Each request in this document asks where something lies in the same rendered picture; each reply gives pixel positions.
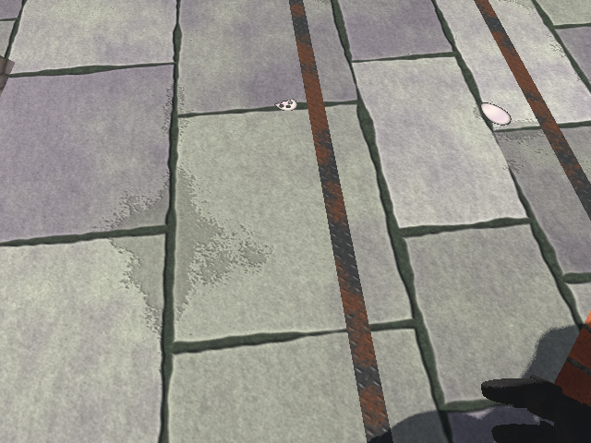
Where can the right robot hand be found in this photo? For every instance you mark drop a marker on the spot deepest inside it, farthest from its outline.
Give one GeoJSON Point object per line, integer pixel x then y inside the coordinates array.
{"type": "Point", "coordinates": [572, 420]}

